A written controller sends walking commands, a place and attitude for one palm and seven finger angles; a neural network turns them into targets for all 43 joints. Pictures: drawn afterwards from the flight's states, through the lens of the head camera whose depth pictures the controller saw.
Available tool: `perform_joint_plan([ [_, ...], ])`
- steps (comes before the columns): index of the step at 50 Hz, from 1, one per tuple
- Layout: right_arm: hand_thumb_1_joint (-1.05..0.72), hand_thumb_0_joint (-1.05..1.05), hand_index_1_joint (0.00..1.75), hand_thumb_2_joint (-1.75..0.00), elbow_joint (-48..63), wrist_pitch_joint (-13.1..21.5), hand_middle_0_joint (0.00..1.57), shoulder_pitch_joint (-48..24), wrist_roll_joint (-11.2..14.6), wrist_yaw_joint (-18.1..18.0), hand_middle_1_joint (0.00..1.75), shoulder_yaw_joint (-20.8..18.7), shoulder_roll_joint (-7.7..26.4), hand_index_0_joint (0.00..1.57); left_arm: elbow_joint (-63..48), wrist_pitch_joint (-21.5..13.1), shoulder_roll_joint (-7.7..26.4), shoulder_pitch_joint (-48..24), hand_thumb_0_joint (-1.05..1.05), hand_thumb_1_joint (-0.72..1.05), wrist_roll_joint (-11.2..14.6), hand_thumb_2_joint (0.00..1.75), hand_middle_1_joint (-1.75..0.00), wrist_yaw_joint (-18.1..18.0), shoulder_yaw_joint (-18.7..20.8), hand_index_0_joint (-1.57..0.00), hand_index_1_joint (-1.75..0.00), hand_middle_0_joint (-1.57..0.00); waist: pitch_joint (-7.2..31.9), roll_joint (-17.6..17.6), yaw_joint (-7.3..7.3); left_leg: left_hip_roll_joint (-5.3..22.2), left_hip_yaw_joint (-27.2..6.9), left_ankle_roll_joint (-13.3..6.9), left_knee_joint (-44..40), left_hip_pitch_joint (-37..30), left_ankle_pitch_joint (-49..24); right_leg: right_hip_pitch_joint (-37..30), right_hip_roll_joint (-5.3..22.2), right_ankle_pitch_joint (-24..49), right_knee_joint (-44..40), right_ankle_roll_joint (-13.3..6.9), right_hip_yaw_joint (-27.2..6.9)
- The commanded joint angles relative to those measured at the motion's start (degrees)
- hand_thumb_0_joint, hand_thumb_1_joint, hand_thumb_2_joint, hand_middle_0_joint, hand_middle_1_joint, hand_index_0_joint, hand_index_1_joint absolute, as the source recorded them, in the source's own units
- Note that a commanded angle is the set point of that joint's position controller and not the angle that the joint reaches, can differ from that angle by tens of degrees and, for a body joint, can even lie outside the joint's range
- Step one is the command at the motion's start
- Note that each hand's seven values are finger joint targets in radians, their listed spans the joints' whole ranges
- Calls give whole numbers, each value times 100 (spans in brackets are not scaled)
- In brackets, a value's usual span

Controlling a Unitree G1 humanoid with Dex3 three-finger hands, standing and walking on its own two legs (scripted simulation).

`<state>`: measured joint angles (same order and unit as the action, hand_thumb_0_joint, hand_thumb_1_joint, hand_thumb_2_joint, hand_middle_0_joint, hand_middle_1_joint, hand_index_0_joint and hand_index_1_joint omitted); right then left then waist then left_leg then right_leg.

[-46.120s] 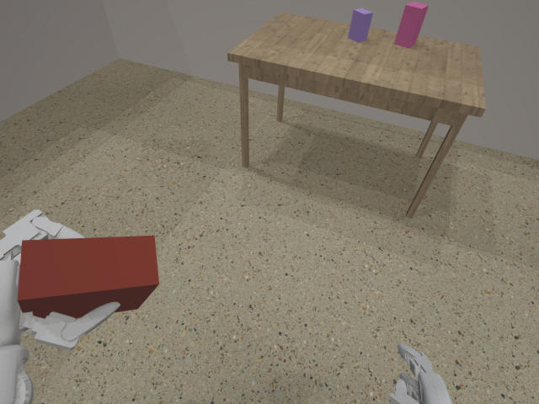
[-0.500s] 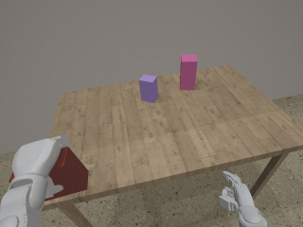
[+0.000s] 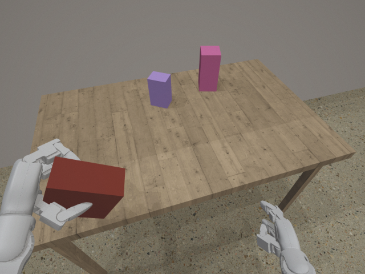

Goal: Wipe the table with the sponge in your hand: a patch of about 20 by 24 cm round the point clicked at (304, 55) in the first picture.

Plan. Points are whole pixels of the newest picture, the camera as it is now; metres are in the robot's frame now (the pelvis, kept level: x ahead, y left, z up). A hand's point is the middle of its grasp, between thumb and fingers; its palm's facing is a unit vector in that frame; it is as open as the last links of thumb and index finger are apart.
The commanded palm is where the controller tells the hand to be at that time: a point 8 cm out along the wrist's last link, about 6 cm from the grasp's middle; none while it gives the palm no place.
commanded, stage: step back with the hand held close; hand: left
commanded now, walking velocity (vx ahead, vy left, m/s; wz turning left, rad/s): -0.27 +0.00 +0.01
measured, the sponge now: (93, 192) +0.23 +0.21 +0.10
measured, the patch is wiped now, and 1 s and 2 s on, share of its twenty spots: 1.00 1.00 1.00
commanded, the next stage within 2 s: stop stepping back and stand still in 1.54 s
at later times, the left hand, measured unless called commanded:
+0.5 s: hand (34, 198) +0.18 +0.26 +0.16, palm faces +0.35 -0.84 -0.41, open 9.7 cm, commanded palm +0.13 +0.31 +0.18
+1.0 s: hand (21, 219) +0.14 +0.26 +0.16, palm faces +0.38 -0.82 -0.43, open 9.7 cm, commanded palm +0.08 +0.30 +0.18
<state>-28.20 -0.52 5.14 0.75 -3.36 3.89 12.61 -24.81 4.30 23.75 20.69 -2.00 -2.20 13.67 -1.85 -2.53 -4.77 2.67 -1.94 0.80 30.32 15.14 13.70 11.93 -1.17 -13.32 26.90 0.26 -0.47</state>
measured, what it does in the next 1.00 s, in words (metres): shifts its weight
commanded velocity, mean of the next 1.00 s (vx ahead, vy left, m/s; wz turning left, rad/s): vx -0.32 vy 0.00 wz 0.01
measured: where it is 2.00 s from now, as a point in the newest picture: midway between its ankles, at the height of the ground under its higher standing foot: outside the picture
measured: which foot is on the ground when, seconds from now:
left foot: down 0.00-1.00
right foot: down 0.00-1.00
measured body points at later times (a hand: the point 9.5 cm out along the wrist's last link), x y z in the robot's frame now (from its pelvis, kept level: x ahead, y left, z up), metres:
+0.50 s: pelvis -0.03 +0.03 -0.01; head -0.02 +0.04 +0.43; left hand +0.15 +0.31 +0.18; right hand +0.14 -0.21 -0.09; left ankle +0.03 +0.14 -0.74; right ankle +0.01 -0.13 -0.74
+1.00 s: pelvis -0.07 +0.02 -0.03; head -0.04 +0.05 +0.42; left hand +0.12 +0.30 +0.18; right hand +0.11 -0.21 -0.09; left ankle +0.03 +0.14 -0.74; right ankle +0.01 -0.12 -0.73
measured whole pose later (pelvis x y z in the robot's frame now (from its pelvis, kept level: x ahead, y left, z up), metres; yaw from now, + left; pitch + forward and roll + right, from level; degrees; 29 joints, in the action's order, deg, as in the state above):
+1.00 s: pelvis -0.07 +0.02 -0.03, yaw +1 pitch +2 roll -3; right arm -31.3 5.1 11.1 -0.6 -3.8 0.4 11.3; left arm -37.7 -10.6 25.1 28.5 1.5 -8.5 23.4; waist -2.1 1.5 0.8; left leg 2.1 -2.6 -0.1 42.2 31.9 12.4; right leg 28.0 -1.1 -14.6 39.1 1.5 -0.4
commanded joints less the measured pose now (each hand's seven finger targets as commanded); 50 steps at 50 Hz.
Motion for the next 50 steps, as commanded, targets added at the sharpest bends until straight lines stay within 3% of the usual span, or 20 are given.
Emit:
perform_joint_plan([
  [1, -90, 0, 30, -90, 798, 329, 20, -218, -35, -135, 30, -410, 713, 20, -2429, -1088, 1025, -6, 0, 10, 633, 130, -160, -455, 1242, -120, -160, -120, 1435, -878, 248, 233, -164, -337, -159, -642, -784, 256, 589, 1474, 65, -193, -225],
  [4, -90, 0, 30, -90, 735, 336, 20, -130, -27, -99, 30, -482, 721, 20, -2450, -1216, 1226, 672, 0, 10, 636, 130, -160, -542, 1640, -120, -160, -120, 1369, -795, 254, 312, -298, -300, -49, -205, -1260, 254, 515, 1438, 254, -148, -112],
  [5, -90, 0, 30, -90, 666, 307, 20, -47, -32, -81, 30, -474, 678, 20, -2289, -1258, 959, 856, 0, 10, 643, 130, -160, -522, 1485, -120, -160, -120, 1377, -535, 295, 333, -362, -303, 1, -72, -1305, 261, 481, 1389, 310, -132, -40],
  [8, -90, 0, 30, -90, 672, 310, 20, 1, 41, -100, 30, -591, 701, 20, -1961, -1326, 917, 957, 0, 10, 680, 130, -160, -537, 1521, -120, -160, -120, 1333, 92, 400, 370, -385, -267, 192, 7, -1245, 531, 601, 1563, 301, -119, -131],
  [17, -90, 0, 30, -90, 616, 658, 20, -7, 24, -184, 30, -603, 820, 20, -2128, -1553, 852, 671, 0, 10, 605, 130, -160, -619, 1334, -120, -160, -120, 1012, -299, 407, 405, -695, -411, -438, 723, 559, 656, 348, 415, 486, -43, -25],
  [19, -90, 0, 30, -90, 607, 749, 20, -58, 16, -202, 30, -606, 856, 20, -2392, -1604, 1110, 506, 0, 10, 547, 130, -160, -681, 1511, -120, -160, -120, 898, -436, 402, 409, -771, -423, -607, 928, 1101, 610, 344, 279, 534, -61, -71],
  [20, -90, 0, 30, -90, 542, 763, 20, 6, -11, -199, 30, -578, 813, 20, -2318, -1646, 862, 516, 0, 10, 537, 130, -160, -668, 1352, -120, -160, -120, 912, -426, 421, 411, -784, -461, -619, 1147, 1443, 485, 283, 184, 570, -47, -27],
  [22, -90, 0, 30, -90, 519, 816, 20, 59, -26, -185, 30, -586, 819, 20, -2243, -1678, 879, 523, 0, 10, 511, 130, -160, -692, 1426, -120, -160, -120, 848, -322, 434, 372, -742, -454, -517, 1323, 1718, 510, 322, 215, 509, -64, -98],
  [24, -90, 0, 30, -90, 499, 842, 20, 90, -25, -195, 30, -619, 821, 20, -2292, -1712, 1096, 538, 0, 10, 505, 130, -160, -723, 1633, -120, -160, -120, 917, -314, 453, 322, -675, -393, -397, 1155, 1741, 682, 430, 161, 419, -130, -210],
  [25, -90, 0, 30, -90, 447, 823, 20, 151, -40, -181, 30, -589, 772, 20, -2149, -1721, 800, 545, 0, 10, 523, 130, -160, -693, 1416, -120, -160, -120, 902, -261, 480, 302, -671, -388, -369, 1190, 1843, 725, 387, 54, 420, -126, -150],
  [29, -90, 0, 30, -90, 472, 855, 20, 121, -37, -188, 30, -613, 785, 20, -1980, -1717, 894, 445, 0, 10, 523, 130, -160, -705, 1506, -120, -160, -120, 807, -298, 496, 309, -649, -338, -289, 1066, 1859, 1057, 417, -101, 311, -144, -258],
  [30, -90, 0, 30, -90, 455, 834, 20, 154, -39, -181, 30, -586, 742, 20, -1863, -1706, 647, 445, 0, 10, 540, 130, -160, -674, 1294, -120, -160, -120, 817, -148, 507, 304, -623, -343, -240, 1065, 1885, 1082, 394, -163, 285, -131, -221],
  [33, -90, 0, 30, -90, 504, 829, 20, 64, -38, -191, 30, -590, 740, 20, -1835, -1703, 699, 129, 0, 10, 527, 130, -160, -688, 1225, -120, -160, -120, 645, 292, 520, 214, -481, -290, 140, 996, 1789, 1474, 621, -380, -52, -201, -547],
  [34, -90, 0, 30, -90, 465, 815, 20, 58, -54, -202, 30, -599, 761, 20, -1860, -1693, 852, 99, 0, 10, 519, 130, -160, -706, 1314, -120, -160, -120, 633, 282, 534, 172, -462, -252, 197, 888, 1743, 1597, 688, -448, -122, -256, -660],
  [36, -90, 0, 30, -90, 496, 796, 20, 28, -59, -187, 30, -577, 721, 20, -1929, -1711, 683, -24, 0, 10, 489, 130, -160, -706, 1110, -120, -160, -120, 674, 317, 540, 172, -431, -260, 292, 881, 1517, 1589, 744, -103, -89, -261, -680],
  [39, -90, 0, 30, -90, 499, 778, 20, 5, -72, -180, 30, -613, 746, 20, -2240, -1751, 1020, 78, 0, 10, 475, 130, -160, -764, 1409, -120, -160, -120, 1037, 101, 510, 247, -543, -267, 148, 808, 1148, 1275, 708, 436, 216, -234, -571],
  [41, -90, 0, 30, -90, 566, 774, 20, -13, -52, -165, 30, -632, 732, 20, -2451, -1790, 852, 205, 0, 10, 475, 130, -160, -763, 1342, -120, -160, -120, 1200, -120, 492, 367, -663, -319, -63, 945, 1153, 1042, 521, 414, 492, -145, -346],
  [44, -90, 0, 30, -90, 589, 801, 20, 18, -60, -142, 30, -685, 813, 20, -2620, -1857, 1092, 527, 0, 10, 423, 130, -160, -799, 1723, -120, -160, -120, 1167, -567, 481, 515, -894, -419, -485, 1588, 2141, 644, 282, -133, 802, -80, -228],
  [48, -90, 0, 30, -90, 504, 909, 20, 119, -134, -90, 30, -701, 808, 20, -2636, -1960, 800, 581, 0, 10, 337, 130, -160, -772, 1668, -120, -160, -120, 1105, -1260, 493, 979, -1314, -672, -1012, 2391, 2442, 23, -114, -348, 1729, 50, 8],
  [50, -90, 0, 30, -90, 421, 950, 20, 247, -145, -64, 30, -696, 761, 20, -2472, -1954, 723, 619, 0, 10, 354, 130, -160, -752, 1634, -120, -160, -120, 1086, -1151, 499, 1080, -1353, -694, -969, 2308, 2120, 49, -160, -569, 1740, 51, -15],
])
